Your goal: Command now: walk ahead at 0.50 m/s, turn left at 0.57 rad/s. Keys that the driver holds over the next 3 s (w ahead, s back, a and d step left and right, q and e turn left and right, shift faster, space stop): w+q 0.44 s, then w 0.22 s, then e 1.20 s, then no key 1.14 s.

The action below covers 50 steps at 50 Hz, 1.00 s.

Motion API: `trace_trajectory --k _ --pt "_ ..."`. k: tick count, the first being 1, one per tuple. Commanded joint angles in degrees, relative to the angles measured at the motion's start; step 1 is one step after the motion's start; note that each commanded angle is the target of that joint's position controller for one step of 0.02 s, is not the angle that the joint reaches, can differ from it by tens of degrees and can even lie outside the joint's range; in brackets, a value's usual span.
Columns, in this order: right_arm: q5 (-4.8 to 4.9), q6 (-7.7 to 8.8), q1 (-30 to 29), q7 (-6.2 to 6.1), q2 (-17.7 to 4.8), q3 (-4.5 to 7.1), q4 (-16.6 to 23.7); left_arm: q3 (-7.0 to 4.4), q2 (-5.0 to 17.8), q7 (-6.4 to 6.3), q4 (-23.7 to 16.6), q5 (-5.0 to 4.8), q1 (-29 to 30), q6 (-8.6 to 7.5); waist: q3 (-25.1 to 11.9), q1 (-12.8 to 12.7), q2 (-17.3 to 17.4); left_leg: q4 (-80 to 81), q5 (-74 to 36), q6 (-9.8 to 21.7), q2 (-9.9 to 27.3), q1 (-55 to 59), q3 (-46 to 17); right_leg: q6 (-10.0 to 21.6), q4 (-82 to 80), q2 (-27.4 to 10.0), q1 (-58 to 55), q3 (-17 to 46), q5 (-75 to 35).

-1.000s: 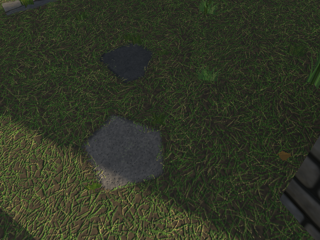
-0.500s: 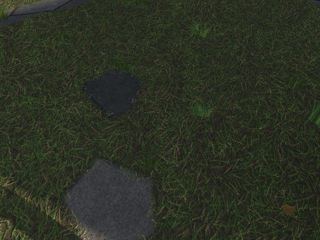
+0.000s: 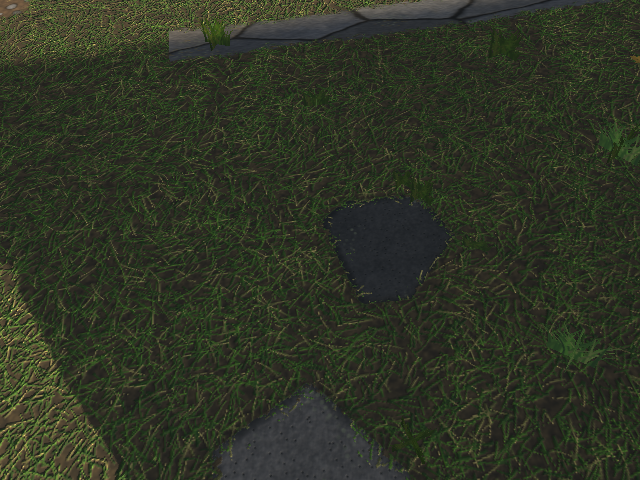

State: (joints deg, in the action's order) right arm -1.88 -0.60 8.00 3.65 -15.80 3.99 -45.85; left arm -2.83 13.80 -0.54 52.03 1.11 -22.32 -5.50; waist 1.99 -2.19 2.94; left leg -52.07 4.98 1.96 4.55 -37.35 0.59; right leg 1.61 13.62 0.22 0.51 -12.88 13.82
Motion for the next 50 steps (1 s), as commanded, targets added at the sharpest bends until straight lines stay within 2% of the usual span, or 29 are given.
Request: trace_trajectory --k 1,4,6,8,9,10,11,12,13,14,15,16,17,19,22,25,28,30,33,35,36,37,38,39,40,41,43,47,50 --pt "0.45 0.88 -6.89 1.14 -0.71 -0.63 5.32 -1.4 6.99 -0.2 -2.7 -0.18 1.08 -0.49 2.89 0.1 -8.29 9.21 -4.79 0.89 -0.33 -0.08 2.94 5.3 -4.54 -14.44 0.54 3.17 -21.15" --pt "-0.07 1.01 -10.61 1.65 -1.09 -0.74 7.51 -1.65 8.05 -0.71 -1.49 -0.48 -1.8 0.04 3.91 -0.55 -7.92 14.44 -0.56 3.11 -2.01 2.8 5.38 4.61 -1.87 -16.2 -2.23 1.29 -26.61" --pt "-0.68 0.99 -8.04 1.08 -1.58 -0.53 7.39 -1.93 9.58 -1.01 -1.26 -0.2 -1.04 0.52 2.22 1.26 -9.66 15.88 5.4 5.4 -4.63 7.09 6.94 4.15 4.03 -16.82 -4.87 -0.67 -42.74" --pt "-0.69 1.53 1.23 0.04 -3.6 0.54 5.02 -2.41 11.4 -1.07 -1.32 -0.21 -0.49 1.66 -3.69 5.35 -9.44 18.63 10.14 8.31 -9.25 17.39 8.13 3.84 19.34 -16.34 -5.75 -2.03 -54.8" --pt "-0.73 2.04 11.05 -0.9 -5.41 1.72 1.61 -2.63 12.02 -0.8 -2.38 -0.41 0.68 2.22 -9.64 9.87 -6.29 23.02 8.0 10.51 -10.32 30.74 6.65 2.43 33.85 -14.54 0.36 -3.3 -48.13" --pt "-1.39 2.06 16.15 -1.89 -11.62 3.48 1.04 -1.66 7.92 -0.22 -5.19 -0.96 -1.03 2.07 -16.32 10.32 2.51 25.04 16.28 14.86 3.37 47.97 -12.55 0.18 52.6 -11.09 18.49 -2.9 -20.74" --pt "0.32 1.33 13.82 -2.33 -17.06 4.64 2.39 -1.53 6.41 0.86 -9.44 -0.23 0.53 1.65 -20.93 7.14 11.6 33.94 15.01 22.16 15.35 57.28 -43.16 -2.81 68.62 0.83 37.48 5.85 17.83" --pt "1.13 0.72 14.39 -2.88 -15.09 4.31 2.19 -1.84 9.15 1.16 -10.65 0.18 7.71 1.24 -15.21 9.29 1.97 35.75 8.67 20.53 13.7 54.54 -37.69 -2.03 69.41 -2.19 44.16 14.13 12.98" --pt "1.45 0.91 11.94 -3.35 -12.18 3.49 1.32 -1.16 7.38 1.26 -10.73 -0.46 8.22 0.55 -7.98 7.01 -0.11 35.48 1.32 18.91 12.52 46.71 -29.44 -1.35 65.52 -4.66 43.91 14.24 7.59" --pt "1.33 1.43 9.23 -3.38 -9.37 2.56 0.93 -0.75 6.31 0.79 -9.72 -0.29 6.29 0.15 -4.61 3.5 -4.1 35.93 -7.13 16.05 9.13 39.12 -23.6 -0.97 58.08 -7.0 39.49 14.99 4.39" --pt "1.6 1.88 6.21 -3.43 -7.08 1.89 0.79 -0.57 5.99 0.4 -9.05 0.76 6.07 1.06 -2.16 1.16 -5.3 36.95 -9.61 12.85 4.88 33.2 -18.79 -0.98 55.07 -7.91 35.46 15.21 4.05" --pt "1.54 2.51 5.84 -3.39 -7.01 1.66 1.15 -0.27 5.58 0.4 -8.91 1.33 2.74 2.13 -3.66 -0.3 -1.21 37.45 -13.57 13.93 4.9 30.58 -17.46 -1.7 53.22 -7.96 31.99 15.2 4.14" --pt "1.76 3.16 6.79 -3.13 -6.88 1.57 0.81 -0.23 6.09 0.5 -8.64 1.94 2.67 2.97 -3.47 -0.47 -1.1 38.18 -15.81 14.58 4.4 29.52 -17.72 -2.59 52.18 -7.79 31.08 14.98 5.56" --pt "1.89 3.8 8.43 -2.94 -8.16 1.97 0.05 -0.17 5.86 0.83 -9.12 1.76 4.99 3.69 -2.5 -0.08 -2.0 40.16 -11.25 14.58 2.74 27.65 -16.74 -3.8 47.9 -7.48 31.78 14.43 2.93" --pt "1.95 3.86 13.01 -3.04 -9.44 2.33 -1.22 -0.14 6.07 1.05 -11.49 1.57 13.03 3.92 0.55 2.6 -1.02 42.03 -8.26 13.4 2.04 29.64 -18.09 -4.97 40.61 -7.05 37.68 14.15 -3.66" --pt "2.07 3.92 15.81 -3.0 -8.48 1.94 -2.33 0.04 5.68 1.34 -12.4 1.39 18.16 3.69 0.74 5.08 0.19 41.93 -10.54 11.48 1.64 34.6 -16.93 -4.63 33.28 -6.5 39.91 13.69 -11.05" --pt "1.34 4.33 17.96 -3.32 -7.55 1.35 -3.38 0.62 4.77 2.27 -12.83 1.13 22.01 2.93 1.19 7.25 1.37 40.71 -14.77 10.21 0.67 36.62 -14.7 -3.2 24.99 -4.73 36.98 12.1 -15.47" --pt "1.21 4.52 19.8 -3.69 -7.99 1.07 -4.49 0.83 4.7 2.49 -13.65 0.25 25.7 2.64 1.36 8.29 1.79 39.6 -18.37 10.24 2.71 38.09 -15.53 -2.33 23.07 -3.15 34.33 11.34 -15.33" --pt "0.87 4.63 18.3 -4.57 -9.56 1.05 -5.03 0.52 6.65 2.39 -13.12 0.23 23.32 2.09 2.6 5.77 1.82 37.28 -24.25 8.95 4.97 40.96 -16.3 0.25 18.05 -2.1 29.95 12.45 -11.07" --pt "0.65 4.62 16.26 -4.99 -10.24 0.98 -5.54 -0.2 8.16 1.56 -9.24 0.35 13.19 1.37 -0.82 1.21 1.67 27.36 -43.11 6.44 3.0 41.73 -13.17 2.51 14.94 1.89 18.05 10.58 -8.26" --pt "0.89 4.6 15.51 -5.04 -9.93 0.85 -5.96 -0.7 8.91 1.08 -6.46 0.53 4.88 0.7 -4.6 -3.14 -1.2 16.22 -44.48 4.9 0.26 39.61 -10.41 3.79 11.15 1.65 8.18 10.38 -14.91" --pt "1.15 4.96 17.12 -5.18 -7.35 -0.01 -4.07 -1.32 12.59 0.59 -5.01 1.52 -3.4 -0.07 -11.64 -4.16 -6.4 1.38 -25.54 3.25 -3.5 30.46 -8.39 6.4 13.02 -9.68 -5.13 22.22 -27.91" --pt "3.34 4.46 27.32 -5.14 -2.18 -0.69 -5.72 -2.94 18.19 0.96 -3.78 1.02 -4.54 0.73 -19.42 -0.1 -22.21 -20.46 25.11 -0.27 -15.22 13.92 -3.49 18.93 12.36 -24.98 -18.97 46.05 -49.82" --pt "0.75 4.22 24.3 -5.73 -7.14 -0.26 -6.53 -1.91 12.74 1.74 -4.27 -1.58 -1.6 1.45 -17.55 0.95 -10.19 -23.15 25.33 0.45 -11.81 11.52 -8.11 17.93 9.54 -22.47 -13.54 47.04 -50.7" --pt "0.39 4.23 18.17 -5.45 -6.94 -0.21 -5.51 -0.9 9.25 1.81 -5.15 -1.95 4.51 1.4 -9.86 1.99 -6.42 -21.28 20.83 -0.19 -8.61 10.06 -7.03 16.66 9.01 -19.36 -6.69 37.81 -51.39" --pt "0.16 4.25 14.68 -5.21 -6.5 -0.52 -4.69 -0.23 6.92 1.88 -5.35 -1.43 7.28 1.42 -6.88 2.05 -4.15 -18.78 18.66 -0.57 -6.81 9.22 -5.9 15.18 7.52 -16.4 -3.02 33.19 -52.15" --pt "-0.72 2.9 12.12 -4.58 -5.69 -0.63 -3.25 0.14 6.67 1.44 -3.76 -1.8 6.83 1.58 -4.59 3.29 -7.06 -14.15 16.05 -1.65 -5.35 11.78 -5.05 12.8 5.34 -11.85 2.95 28.14 -53.38" --pt "-0.11 1.06 11.63 -4.62 -3.44 -1.33 -2.47 -0.96 10.54 1.29 -3.27 -1.12 6.64 2.0 -6.65 4.94 -6.93 -7.07 16.27 -4.38 -6.32 14.46 -2.95 13.64 5.15 -10.06 8.4 25.84 -53.66" --pt "0.24 -0.07 7.53 -5.16 -4.11 -1.23 -1.46 -1.36 11.21 0.96 -3.58 -0.99 5.73 3.28 -6.03 3.84 -7.73 -2.01 13.98 -5.2 -6.1 13.72 -2.55 12.66 4.47 -9.45 11.34 28.13 -40.86"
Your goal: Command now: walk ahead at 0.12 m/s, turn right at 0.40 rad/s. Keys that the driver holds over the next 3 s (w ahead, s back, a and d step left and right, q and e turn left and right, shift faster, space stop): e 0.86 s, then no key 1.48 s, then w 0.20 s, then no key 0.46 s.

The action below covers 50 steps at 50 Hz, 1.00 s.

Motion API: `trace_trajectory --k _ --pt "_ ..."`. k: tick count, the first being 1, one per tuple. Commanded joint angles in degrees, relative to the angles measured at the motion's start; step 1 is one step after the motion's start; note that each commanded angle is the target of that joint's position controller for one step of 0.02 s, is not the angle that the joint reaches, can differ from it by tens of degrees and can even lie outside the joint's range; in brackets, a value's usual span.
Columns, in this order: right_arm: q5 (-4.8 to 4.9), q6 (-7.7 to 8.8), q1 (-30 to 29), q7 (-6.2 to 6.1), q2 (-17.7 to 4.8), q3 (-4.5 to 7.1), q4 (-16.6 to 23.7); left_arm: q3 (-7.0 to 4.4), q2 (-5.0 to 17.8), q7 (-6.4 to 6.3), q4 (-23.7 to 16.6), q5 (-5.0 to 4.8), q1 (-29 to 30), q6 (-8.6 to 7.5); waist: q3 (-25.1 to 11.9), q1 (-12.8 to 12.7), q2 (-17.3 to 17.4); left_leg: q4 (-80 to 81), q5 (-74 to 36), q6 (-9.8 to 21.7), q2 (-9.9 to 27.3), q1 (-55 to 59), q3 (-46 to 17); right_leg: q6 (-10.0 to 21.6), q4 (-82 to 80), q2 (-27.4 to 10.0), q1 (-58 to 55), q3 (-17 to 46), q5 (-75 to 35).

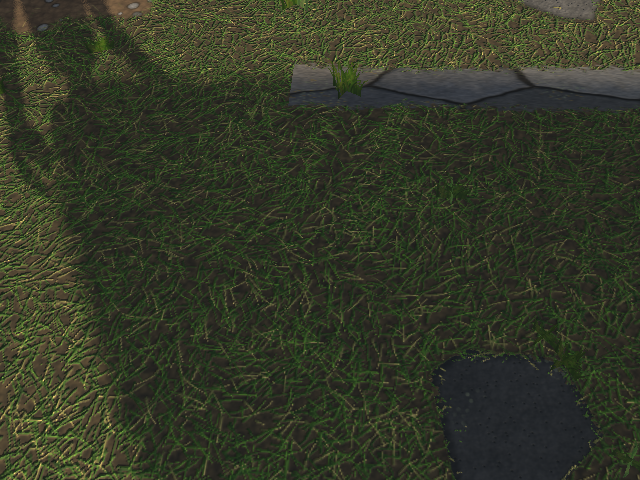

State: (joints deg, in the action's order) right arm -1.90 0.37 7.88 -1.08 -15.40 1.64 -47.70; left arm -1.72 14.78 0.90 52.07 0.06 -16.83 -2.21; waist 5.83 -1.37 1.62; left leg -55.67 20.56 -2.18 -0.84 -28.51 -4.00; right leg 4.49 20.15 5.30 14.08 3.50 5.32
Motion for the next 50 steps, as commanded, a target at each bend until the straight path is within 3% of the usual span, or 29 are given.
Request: trace_trajectory --k 1,5,9,10,11,12,13,14,15,16,17,18,20,25,31,33,34,35,36,37,38,39,40,42,45,50 --pt "0.55 -1.39 5.81 -0.34 -5.13 1.26 0.68 -2.67 10.35 -0.62 -4.01 0.12 0.4 0.57 -9.49 2.43 -6.86 2.79 -2.49 -0.73 -0.37 5.1 1.9 8.92 -2.92 -13.81 -0.7 12.74 -24.65" --pt "0.98 -1.93 0.72 -0.55 -5.0 1.07 2.02 -3.52 10.73 -0.91 -4.91 0.55 0.2 2.31 -7.06 0.76 -8.58 8.98 -2.35 -0.3 -0.91 5.5 1.13 7.77 -4.0 -12.5 1.71 18.25 -2.97" --pt "2.0 -0.78 1.45 -1.64 -5.26 0.84 2.66 -4.31 11.1 -1.03 -5.55 0.96 1.3 3.48 -6.69 0.69 -9.63 18.48 0.84 0.89 -2.3 9.53 0.13 6.71 -0.51 -12.78 -0.11 24.12 -7.38" --pt "2.13 -0.28 3.68 -1.8 -4.88 0.63 2.36 -4.48 11.32 -0.96 -5.97 1.16 2.45 3.92 -7.57 1.98 -10.11 24.31 -0.83 1.56 -2.33 12.71 0.11 5.67 1.59 -12.11 -0.54 24.33 -9.21" --pt "1.97 0.38 6.23 -2.03 -5.06 0.66 1.88 -4.4 10.72 -1.04 -6.5 0.55 3.94 4.24 -7.46 3.58 -9.01 33.52 -5.43 2.25 -1.81 17.58 -0.01 3.38 3.9 -10.28 1.22 24.13 -7.59" --pt "1.17 0.97 6.95 -2.56 -8.19 1.33 1.98 -3.77 8.36 -1.09 -7.39 0.01 3.46 4.24 -7.86 2.86 -3.44 40.8 -5.42 3.87 5.22 22.09 -6.48 0.23 9.29 -6.82 4.92 20.97 1.1" --pt "0.55 0.71 2.76 -2.89 -13.51 2.16 3.9 -2.61 3.32 -1.04 -8.3 -0.65 -0.8 4.06 -8.47 -1.27 10.54 44.17 -14.19 8.82 19.84 26.83 -21.56 -3.24 21.05 2.01 12.8 8.8 21.16" --pt "0.61 0.0 2.21 -2.27 -13.84 2.6 4.14 -3.96 8.94 -1.75 -7.35 0.76 -1.18 4.49 -8.39 -0.17 8.78 42.09 -23.1 15.48 24.51 20.7 -24.32 -3.97 32.84 3.05 14.49 1.86 30.09" --pt "0.89 -0.17 2.41 -1.84 -10.22 1.75 4.58 -4.56 10.69 -1.79 -6.74 1.3 -0.95 4.77 -7.52 -0.83 4.31 41.36 -26.64 16.75 22.97 18.83 -21.11 -4.23 39.12 0.22 13.36 2.43 27.93" --pt "1.2 -0.21 0.14 -1.64 -7.26 1.01 5.01 -4.78 10.31 -1.49 -5.9 1.4 -0.66 5.17 -5.39 -1.67 2.12 40.74 -26.69 15.18 18.89 17.16 -14.58 -4.69 42.22 -1.04 13.12 2.32 24.32" --pt "0.95 -0.32 -1.5 -1.65 -6.44 0.72 5.83 -4.8 9.74 -1.06 -5.63 1.37 -0.76 5.71 -5.01 -2.14 3.34 40.26 -26.63 13.13 15.32 17.6 -9.41 -5.37 44.26 -1.31 13.6 1.45 21.55" --pt "0.79 -0.28 -1.38 -1.94 -6.72 0.75 6.17 -4.71 9.31 -0.44 -5.7 1.32 -0.69 6.13 -5.24 -1.8 6.07 39.5 -29.5 12.45 13.57 19.31 -6.32 -6.17 45.74 -1.43 14.87 0.67 19.93" --pt "0.57 -0.25 1.46 -1.85 -7.24 1.0 5.69 -4.36 8.73 0.38 -6.34 0.82 1.17 6.49 -6.22 -0.14 6.69 37.97 -34.73 12.61 12.68 22.77 -3.09 -7.53 44.88 -1.47 16.07 -0.5 18.86" --pt "0.48 -0.23 5.93 -1.44 -9.09 2.12 4.69 -3.65 7.67 1.2 -8.73 0.54 6.27 7.14 -7.43 2.82 7.41 36.91 -34.19 14.47 16.18 28.15 -1.96 -8.17 36.48 -3.35 15.87 -2.17 20.25" --pt "0.01 -0.54 4.58 -0.02 -11.13 3.3 4.91 -2.83 6.72 1.72 -10.97 -0.15 8.23 7.06 -8.16 3.09 9.31 34.57 -32.28 13.58 17.66 23.32 2.31 -5.38 23.01 -4.1 5.22 -6.74 21.31" --pt "0.28 -0.9 4.25 0.24 -11.87 3.73 4.79 -2.8 6.66 1.76 -11.3 -0.29 7.44 6.7 -8.53 2.49 9.35 32.24 -31.4 12.46 18.22 22.64 3.12 -4.12 16.92 -3.85 2.04 -7.78 19.47" --pt "0.72 -1.16 3.41 0.3 -12.06 3.89 4.8 -2.75 6.29 1.63 -10.92 -0.11 5.79 6.35 -8.73 1.03 8.24 29.5 -29.0 10.75 17.7 20.79 4.75 -3.24 10.48 -3.39 -1.75 -8.4 14.92" --pt "0.97 -1.37 4.0 0.35 -11.68 3.95 4.41 -2.88 6.85 1.13 -10.4 0.42 4.2 5.74 -8.82 -0.18 5.19 25.2 -23.32 7.54 16.7 16.87 6.97 -2.38 2.64 -3.19 -6.9 -6.86 8.17" --pt "0.69 -1.68 6.37 0.66 -9.27 3.49 4.46 -3.82 11.09 0.4 -10.43 1.38 3.11 4.89 -8.01 -0.22 -6.87 13.08 -9.21 3.31 12.12 7.62 11.83 -0.46 -5.81 -11.71 -12.43 6.97 6.28" --pt "0.53 -2.31 3.31 0.05 -4.9 2.14 9.03 -5.93 20.55 0.38 -11.53 1.03 2.18 4.51 -5.27 -0.18 -20.01 4.28 15.62 -0.23 1.01 -6.62 12.19 7.84 -5.28 -27.16 -11.78 27.65 -16.35" --pt "0.11 -3.07 0.24 -0.87 -7.4 2.4 8.85 -6.1 18.4 0.19 -10.5 0.82 -1.28 4.5 -6.66 -3.37 -11.65 -3.91 15.78 0.0 2.67 -5.59 3.95 12.35 -3.47 -26.96 -10.38 24.66 -18.44" --pt "1.05 -3.35 1.23 -0.66 -7.72 2.7 8.02 -4.97 14.78 -0.17 -10.64 0.58 1.78 4.59 -4.87 -0.74 -8.89 -5.97 11.03 0.35 3.38 -5.31 2.32 11.77 -3.22 -23.01 -8.4 19.36 -15.96" --pt "1.61 -3.0 2.36 -0.35 -8.09 2.9 7.01 -4.21 12.24 -0.5 -11.29 0.49 6.14 4.82 -3.2 1.36 -7.99 -4.53 5.85 0.59 3.96 -4.49 1.58 9.22 -3.59 -18.62 -6.67 15.33 -12.15" --pt "0.23 -2.67 4.02 0.13 -9.26 3.37 5.93 -3.62 10.4 -0.99 -12.09 0.05 8.48 4.74 -5.12 2.08 -9.86 -5.23 1.28 0.26 3.12 -3.37 2.24 7.53 -2.74 -14.65 -8.4 12.52 -15.95" --pt "0.64 -3.01 4.71 0.62 -7.98 3.15 5.58 -3.58 10.63 -0.77 -11.45 -0.13 5.73 4.24 -7.78 1.52 -6.91 -4.95 -0.2 -0.43 2.36 -3.08 2.45 7.88 -2.1 -14.78 -11.16 12.56 -18.94" --pt "0.88 -3.68 2.61 0.26 -6.98 2.72 5.67 -2.96 10.16 -1.32 -9.77 0.7 2.56 3.78 -6.62 -0.32 -8.07 2.82 0.75 -0.34 2.23 -1.83 2.43 8.31 -2.78 -15.5 -12.18 14.77 -15.34"
Over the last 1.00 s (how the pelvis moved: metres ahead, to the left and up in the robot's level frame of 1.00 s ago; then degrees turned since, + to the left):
0.49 0.09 0.00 15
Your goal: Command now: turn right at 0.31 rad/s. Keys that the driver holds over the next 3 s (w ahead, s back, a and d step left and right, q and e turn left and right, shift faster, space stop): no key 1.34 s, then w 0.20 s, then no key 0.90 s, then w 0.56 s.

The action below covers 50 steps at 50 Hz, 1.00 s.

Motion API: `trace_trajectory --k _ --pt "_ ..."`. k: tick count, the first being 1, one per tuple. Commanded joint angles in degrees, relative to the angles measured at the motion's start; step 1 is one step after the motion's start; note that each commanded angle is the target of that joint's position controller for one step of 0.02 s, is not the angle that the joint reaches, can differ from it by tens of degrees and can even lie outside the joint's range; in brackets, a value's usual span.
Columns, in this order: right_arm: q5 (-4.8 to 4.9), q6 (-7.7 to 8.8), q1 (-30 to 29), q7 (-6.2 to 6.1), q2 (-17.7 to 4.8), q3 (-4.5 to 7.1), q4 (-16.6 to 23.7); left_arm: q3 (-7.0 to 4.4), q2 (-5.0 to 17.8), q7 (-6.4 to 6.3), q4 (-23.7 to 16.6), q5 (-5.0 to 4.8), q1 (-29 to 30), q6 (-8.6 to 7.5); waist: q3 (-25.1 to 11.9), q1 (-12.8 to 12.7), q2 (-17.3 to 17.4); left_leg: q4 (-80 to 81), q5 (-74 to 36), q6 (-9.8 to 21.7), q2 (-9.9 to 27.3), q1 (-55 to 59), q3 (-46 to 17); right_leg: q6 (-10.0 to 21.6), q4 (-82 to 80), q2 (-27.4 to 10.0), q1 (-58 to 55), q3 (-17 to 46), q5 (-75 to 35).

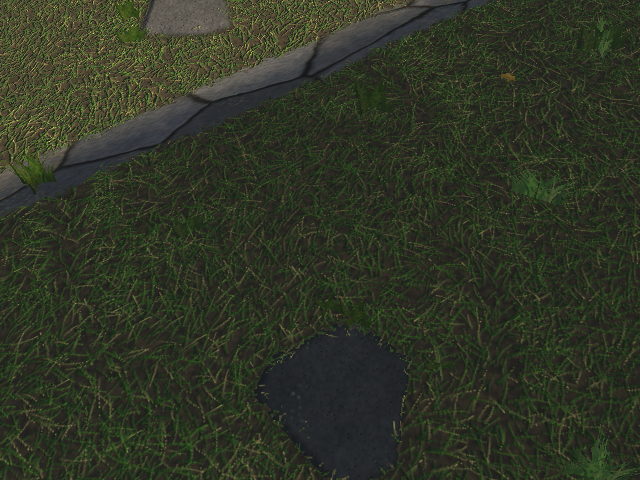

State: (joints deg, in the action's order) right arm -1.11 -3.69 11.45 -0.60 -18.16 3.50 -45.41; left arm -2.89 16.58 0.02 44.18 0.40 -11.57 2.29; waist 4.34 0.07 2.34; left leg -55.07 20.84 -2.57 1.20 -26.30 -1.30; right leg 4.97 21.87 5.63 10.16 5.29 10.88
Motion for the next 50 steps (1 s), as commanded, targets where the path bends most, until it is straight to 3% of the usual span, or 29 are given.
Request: trace_trajectory --k 1,8,10,11,12,13,14,15,16,18,21,27,38,50 --pt "0.15 0.38 -1.25 -0.27 -4.04 0.77 3.35 -1.68 8.41 -0.52 -1.6 0.51 -2.95 -0.76 -5.0 -1.95 -8.64 3.83 0.88 0.29 0.07 -3.04 -0.3 7.96 -4.48 -16.0 -7.93 13.39 -20.25" --pt "1.11 0.84 -0.5 -1.1 -2.82 -0.04 1.89 -0.52 7.83 -0.76 0.46 1.1 -0.8 -0.95 -4.77 -1.17 -8.44 18.47 2.3 2.63 -1.99 10.3 0.19 7.07 -2.44 -15.37 -2.15 15.2 -20.9" --pt "1.04 1.36 2.49 -1.49 -1.57 -0.53 0.21 0.1 6.98 -1.07 1.2 0.46 0.97 -0.86 -4.85 1.31 -7.18 31.89 -5.63 3.55 -2.2 17.89 0.58 4.69 -0.37 -13.81 0.14 14.9 -20.1" --pt "0.48 2.07 3.33 -1.81 -1.76 -0.78 -0.38 0.65 5.78 -1.16 1.53 0.17 0.67 -1.11 -5.44 1.66 -5.26 38.88 -13.82 4.02 0.52 24.13 -2.47 2.02 0.15 -12.68 3.42 14.72 -15.98" --pt "-0.67 2.9 3.39 -2.25 -4.57 -0.65 -0.32 1.49 3.26 -1.04 1.71 0.01 -1.41 -1.61 -7.17 0.06 0.87 41.08 -18.59 5.55 9.07 28.86 -10.99 -0.56 3.4 -9.53 6.35 11.59 -8.67" --pt "-0.09 3.22 -1.49 -1.75 -7.35 -0.61 0.61 1.35 3.25 -1.11 2.96 -0.57 -4.55 -1.4 -5.37 -3.4 4.64 39.4 -29.2 10.06 14.51 22.79 -15.45 -1.77 2.32 -2.95 5.08 5.49 3.55" --pt "0.32 3.33 -3.07 -1.09 -5.36 -0.99 0.05 1.38 4.25 -1.36 4.7 0.37 -4.66 -0.89 -5.74 -2.94 5.23 38.0 -27.13 11.82 14.33 17.67 -13.81 -2.03 1.11 -4.03 -1.67 3.83 5.58" --pt "0.29 3.56 -3.99 -0.63 -3.41 -1.7 -0.08 1.37 4.55 -1.3 5.36 0.59 -3.25 -0.8 -4.59 -2.67 4.88 38.45 -21.45 9.61 10.63 16.22 -11.42 -1.83 -1.31 -4.44 -3.21 5.16 1.09" --pt "0.19 3.52 -3.77 -0.55 -3.45 -1.78 -0.61 1.25 4.97 -1.18 5.96 0.57 -1.79 -0.88 -3.35 -1.71 5.01 38.59 -16.59 7.44 7.52 16.1 -9.38 -1.94 -2.34 -4.98 -3.27 6.12 -2.72" --pt "0.57 3.64 -1.56 -1.03 -3.96 -1.79 -2.17 1.02 5.85 -0.9 7.22 0.4 -1.41 -1.15 -2.97 -0.81 3.97 38.36 -16.44 6.08 5.32 18.28 -7.62 -2.13 -2.48 -6.16 -2.11 6.79 -7.51" --pt "0.78 3.69 -0.39 -1.05 -3.46 -1.94 -4.0 1.57 4.29 -1.35 9.89 0.15 -1.96 -1.54 -3.48 -0.39 -0.22 37.39 -17.35 6.41 5.19 20.9 -7.11 -2.62 -3.91 -6.56 -0.8 6.94 -7.38" --pt "0.56 3.85 -0.48 -1.0 -2.98 -2.39 -7.16 1.9 3.76 -1.77 13.82 0.08 -1.77 -1.51 -2.72 -0.21 -1.98 37.91 -15.27 6.53 4.74 20.08 -7.07 -2.83 -4.83 -7.06 -0.96 6.96 -6.83" --pt "0.53 3.99 1.34 -1.1 -1.66 -3.39 -12.34 2.65 3.0 -2.19 18.64 0.0 -2.79 -1.62 -2.49 -0.31 -1.89 38.22 -15.15 6.47 3.96 19.47 -6.86 -2.69 -4.63 -7.87 -1.36 6.46 -7.03" --pt "0.54 4.05 4.04 -1.42 0.13 -3.95 -15.84 3.35 0.98 -2.56 21.35 -0.03 -4.17 -1.73 -1.81 -0.17 -1.95 37.8 -15.81 6.54 3.49 19.15 -6.73 -2.78 -3.96 -8.1 -0.66 5.76 -6.94"
Over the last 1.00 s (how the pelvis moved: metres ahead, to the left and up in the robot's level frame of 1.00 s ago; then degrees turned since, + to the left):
0.00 0.01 0.00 -34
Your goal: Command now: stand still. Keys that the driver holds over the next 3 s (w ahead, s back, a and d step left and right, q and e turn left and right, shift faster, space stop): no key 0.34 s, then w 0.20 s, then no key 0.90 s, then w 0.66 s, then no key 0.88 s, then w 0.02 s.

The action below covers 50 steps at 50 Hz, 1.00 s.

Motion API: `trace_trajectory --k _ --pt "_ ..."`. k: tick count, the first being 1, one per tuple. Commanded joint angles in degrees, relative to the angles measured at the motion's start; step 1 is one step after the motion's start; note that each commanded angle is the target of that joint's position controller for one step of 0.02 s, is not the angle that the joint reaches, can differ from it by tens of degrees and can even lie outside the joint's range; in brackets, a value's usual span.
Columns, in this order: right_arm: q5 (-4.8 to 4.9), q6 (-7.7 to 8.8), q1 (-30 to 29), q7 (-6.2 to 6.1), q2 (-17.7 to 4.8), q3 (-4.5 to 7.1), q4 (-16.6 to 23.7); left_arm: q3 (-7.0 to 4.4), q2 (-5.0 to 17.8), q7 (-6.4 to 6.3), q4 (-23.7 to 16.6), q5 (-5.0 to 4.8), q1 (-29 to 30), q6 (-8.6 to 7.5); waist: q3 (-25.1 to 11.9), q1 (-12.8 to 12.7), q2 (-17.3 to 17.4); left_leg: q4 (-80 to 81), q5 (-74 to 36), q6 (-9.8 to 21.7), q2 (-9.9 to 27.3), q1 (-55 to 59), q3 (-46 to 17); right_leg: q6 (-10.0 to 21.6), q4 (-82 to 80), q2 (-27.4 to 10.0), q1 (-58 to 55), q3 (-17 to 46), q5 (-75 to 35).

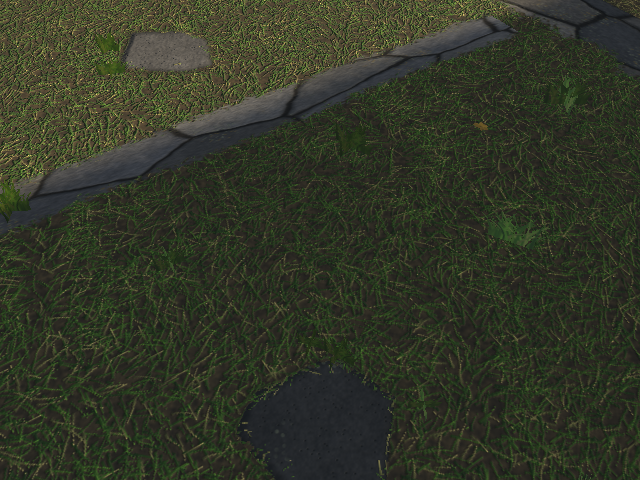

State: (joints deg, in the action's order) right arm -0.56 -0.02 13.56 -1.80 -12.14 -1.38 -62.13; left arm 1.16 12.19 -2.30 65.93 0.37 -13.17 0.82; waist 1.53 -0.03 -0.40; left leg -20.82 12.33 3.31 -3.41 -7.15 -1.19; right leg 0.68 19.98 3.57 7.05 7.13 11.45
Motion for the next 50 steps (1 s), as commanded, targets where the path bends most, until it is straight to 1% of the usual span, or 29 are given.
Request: trace_trajectory --k 1,17,18,19,20,21,22,23,24,25,26,27,28,30,31,32,33,34,35,36,37,38,39,41,43,44,47,49,50 --pt "-0.01 0.39 2.13 -0.25 -5.73 0.92 0.69 -0.66 5.21 -0.26 -0.26 0.0 -2.69 -0.27 1.05 -0.05 0.76 3.51 -7.36 0.68 8.07 -0.01 -6.84 1.5 -2.01 -6.04 2.51 3.87 -7.5" --pt "-0.05 0.47 4.62 -0.6 -3.53 1.0 -1.29 -0.36 3.06 -0.66 1.07 0.02 -4.82 -0.37 1.68 0.06 0.58 3.13 -8.09 0.93 7.77 -0.11 -6.83 1.31 -1.06 -6.11 3.25 3.26 -7.1" --pt "-0.15 0.46 5.03 -0.54 -3.29 0.97 -1.44 -0.23 2.56 -0.68 1.19 0.12 -5.25 -0.33 0.56 0.23 0.77 4.15 -2.32 0.97 7.47 0.29 -7.07 1.42 -1.26 -5.66 2.99 2.97 -3.71" --pt "-0.24 0.3 5.07 -0.51 -4.01 1.3 -1.44 -0.3 2.57 -0.68 0.96 0.33 -5.06 -0.27 1.25 0.46 1.57 5.23 5.06 1.3 7.2 -0.22 -7.9 1.65 -0.21 -4.58 4.1 2.17 0.54" --pt "-0.22 0.01 5.68 -0.48 -5.55 1.99 -1.47 -0.51 2.83 -0.61 0.4 0.6 -4.76 -0.23 1.95 0.84 3.27 6.16 13.84 2.44 7.41 -0.52 -9.59 2.11 2.8 -2.77 6.36 0.6 6.38" --pt "-0.14 -0.35 7.23 -0.42 -6.86 2.68 -1.68 -0.69 2.89 -0.37 -0.42 1.03 -4.09 -0.23 2.82 1.62 5.72 7.7 23.77 4.51 9.03 -0.32 -13.09 2.62 7.45 -0.8 10.32 -1.35 12.77" --pt "-0.13 -0.6 9.67 -0.34 -7.46 3.2 -2.11 -0.74 2.72 0.03 -1.46 1.53 -2.85 -0.43 4.55 2.64 7.46 10.54 31.8 7.03 12.23 -0.34 -17.94 2.88 12.39 0.21 14.86 -3.59 15.98" --pt "-0.24 -0.63 11.58 -0.31 -7.71 3.66 -2.59 -0.64 2.03 0.48 -2.54 2.08 -1.54 -0.84 6.83 3.31 8.39 12.94 36.05 9.67 15.98 -0.96 -22.59 3.0 16.82 -0.4 18.11 -6.05 16.12" --pt "-0.49 -0.38 12.63 -0.23 -7.27 3.91 -2.78 -0.66 1.81 0.87 -3.68 2.32 0.02 -1.42 9.0 3.73 7.86 14.79 35.96 11.66 18.91 -2.39 -25.79 3.01 21.33 -2.4 20.65 -6.81 15.15" --pt "-0.88 0.1 13.12 -0.09 -7.15 4.15 -2.67 -0.88 2.16 1.2 -4.81 2.23 1.51 -2.02 9.99 3.8 6.57 15.85 33.25 12.74 20.47 -2.03 -27.26 2.9 25.34 -3.91 23.7 -6.69 15.77" --pt "-1.09 0.7 13.07 0.06 -7.39 4.43 -2.44 -1.08 2.28 1.56 -5.55 2.16 1.93 -2.64 9.97 3.26 5.11 15.85 29.61 13.14 20.95 -0.73 -26.97 2.82 27.75 -5.07 26.07 -6.5 15.63" --pt "-1.01 1.29 12.63 0.18 -7.36 4.6 -2.1 -1.28 2.34 1.95 -6.11 1.98 2.04 -3.26 9.37 2.57 4.04 15.37 25.58 12.7 20.43 0.3 -25.06 2.74 27.73 -5.83 26.77 -6.62 14.83" --pt "-0.9 1.76 11.81 0.15 -6.62 4.48 -1.79 -1.38 2.01 2.12 -6.37 1.59 2.11 -3.77 8.83 2.01 3.27 14.15 18.05 11.51 18.58 0.71 -21.19 2.45 25.46 -5.79 25.48 -7.23 13.7" --pt "-0.97 2.34 11.22 -0.03 -5.85 4.27 -1.67 -1.45 0.96 2.02 -6.53 0.86 1.01 -4.3 6.56 1.11 4.45 9.87 2.33 9.54 15.0 -0.37 -13.87 2.12 19.4 -4.24 18.9 -9.37 11.28" --pt "-0.89 2.44 11.11 -0.08 -5.71 4.14 -1.77 -1.55 0.6 1.78 -6.24 0.47 -0.71 -4.29 5.22 0.31 5.46 7.29 -5.37 8.69 14.01 -2.02 -11.41 2.14 15.9 -3.17 14.0 -10.66 8.51" --pt "-0.49 2.39 10.73 -0.09 -5.48 3.95 -1.85 -1.58 -0.07 1.47 -5.37 0.2 -3.44 -4.18 3.94 -1.06 5.54 4.23 -10.01 7.53 13.08 -4.59 -9.33 2.27 11.38 -2.11 7.68 -11.99 3.04" --pt "-0.28 2.31 10.68 -0.06 -4.78 3.58 -1.82 -1.83 -0.04 1.07 -4.2 0.13 -6.35 -4.02 2.92 -2.09 4.7 0.86 -10.9 5.95 11.9 -7.59 -7.94 2.3 7.42 -0.93 1.37 -12.56 -0.76" --pt "-0.36 2.52 11.33 0.01 -3.47 2.97 -1.74 -2.36 1.4 0.65 -3.65 0.47 -8.83 -4.1 1.75 -2.91 2.85 -3.15 -8.56 3.83 10.26 -11.11 -6.43 2.35 4.3 -2.59 -4.95 -9.61 -2.42" --pt "-0.4 2.79 11.56 0.17 -1.19 2.14 -0.88 -3.18 5.18 0.29 -3.5 1.41 -12.65 -4.47 0.04 -3.82 -4.02 -12.47 -0.42 1.17 6.21 -15.23 -2.22 3.45 -0.74 -12.25 -10.0 2.28 -5.13" --pt "0.11 2.19 15.19 -0.15 1.58 1.5 -0.62 -4.15 10.42 0.26 -2.96 0.57 -16.47 -3.7 -3.04 -3.91 -13.14 -23.51 19.24 -0.94 0.24 -19.43 4.32 10.33 -5.16 -23.65 -11.25 16.82 -11.2" --pt "-0.54 1.17 13.03 -0.43 -2.22 2.45 -0.62 -3.31 6.56 0.42 -2.48 0.43 -15.79 -3.3 -0.65 -3.33 -8.24 -30.97 24.16 -1.09 2.48 -18.86 1.86 13.64 -4.76 -25.15 -6.51 19.26 -13.02" --pt "-1.06 0.75 11.46 -0.32 -1.46 2.33 -0.47 -2.7 4.46 0.65 -3.6 0.46 -12.07 -3.45 2.23 -1.74 -4.52 -34.06 21.75 -1.19 3.6 -19.19 0.25 13.4 -4.71 -22.96 -2.94 15.48 -15.75" --pt "-1.12 0.61 10.92 -0.11 0.36 1.86 -0.86 -2.13 3.1 0.56 -4.65 0.63 -8.68 -3.66 3.12 -0.38 -2.83 -33.63 18.38 -1.54 4.89 -17.78 -0.58 12.16 -5.23 -20.69 -0.55 10.83 -19.73" --pt "-0.81 0.4 11.18 0.16 0.67 1.73 -1.36 -1.1 1.38 -0.15 -5.4 0.77 -5.96 -4.27 1.79 1.87 -3.55 -29.65 13.35 -2.44 6.03 -13.21 -0.3 10.15 -5.04 -17.28 0.59 3.8 -31.74" --pt "-0.37 -0.08 11.98 -0.04 0.86 1.63 -2.1 -0.45 0.81 -0.33 -4.9 0.86 -6.94 -4.67 -0.54 2.52 -3.48 -25.64 11.86 -3.06 5.2 -9.82 0.76 9.22 -2.67 -15.42 -0.76 -0.52 -41.97" --pt "-0.06 -0.37 11.45 -0.24 1.11 1.51 -2.13 -0.3 0.9 -0.39 -4.58 0.79 -7.58 -4.67 -1.05 2.46 -3.76 -23.15 11.36 -3.19 4.96 -8.93 1.24 8.91 -1.95 -14.88 -1.47 -1.57 -43.55" --pt "0.4 -1.24 8.38 -0.92 1.14 1.32 -1.76 -0.08 1.05 -0.62 -3.92 0.61 -8.74 -4.02 -0.97 1.51 -5.13 -16.28 9.2 -3.26 4.41 -7.07 2.33 8.26 -0.66 -13.96 -1.53 -2.17 -41.04" --pt "0.51 -1.49 7.49 -1.14 1.37 1.12 -1.92 -0.02 0.77 -0.64 -3.68 0.42 -8.62 -3.47 -0.41 1.59 -5.07 -10.91 4.22 -3.14 4.81 -3.97 2.45 7.61 -0.69 -13.7 0.72 -1.61 -33.67" --pt "0.33 -1.39 7.61 -1.15 1.72 0.87 -2.16 -0.15 0.88 -0.59 -3.62 0.16 -8.06 -3.2 0.22 2.38 -3.98 -6.06 -2.33 -2.99 5.52 -0.63 2.02 6.52 -0.87 -13.18 3.16 -1.58 -27.4"
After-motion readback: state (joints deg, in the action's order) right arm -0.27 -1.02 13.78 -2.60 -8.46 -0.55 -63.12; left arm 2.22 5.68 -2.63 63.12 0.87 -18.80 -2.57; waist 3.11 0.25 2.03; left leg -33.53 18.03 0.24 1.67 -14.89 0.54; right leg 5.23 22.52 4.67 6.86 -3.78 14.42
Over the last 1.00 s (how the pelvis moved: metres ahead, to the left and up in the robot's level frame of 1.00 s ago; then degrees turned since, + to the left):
0.01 0.05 0.00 -2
